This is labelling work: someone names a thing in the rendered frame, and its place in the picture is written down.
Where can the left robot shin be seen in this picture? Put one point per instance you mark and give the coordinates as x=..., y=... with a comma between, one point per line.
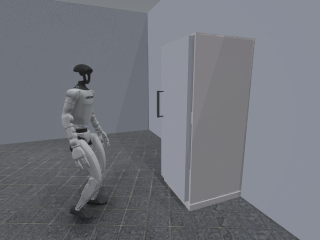
x=95, y=195

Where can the fridge door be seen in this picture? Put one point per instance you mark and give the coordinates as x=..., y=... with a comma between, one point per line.
x=176, y=108

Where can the robot torso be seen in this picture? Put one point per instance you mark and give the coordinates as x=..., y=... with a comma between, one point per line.
x=82, y=113

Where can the right robot forearm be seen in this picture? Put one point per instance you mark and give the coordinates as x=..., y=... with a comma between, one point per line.
x=70, y=131

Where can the left robot forearm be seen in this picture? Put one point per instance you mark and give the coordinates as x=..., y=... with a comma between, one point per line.
x=95, y=123

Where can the robot right hand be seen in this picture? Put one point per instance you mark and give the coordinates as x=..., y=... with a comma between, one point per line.
x=78, y=153

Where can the right robot upper arm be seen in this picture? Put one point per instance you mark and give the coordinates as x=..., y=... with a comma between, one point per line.
x=71, y=96

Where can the handle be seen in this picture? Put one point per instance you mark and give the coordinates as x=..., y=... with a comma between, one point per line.
x=158, y=104

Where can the robot left hand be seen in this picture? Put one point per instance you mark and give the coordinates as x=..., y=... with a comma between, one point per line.
x=102, y=135

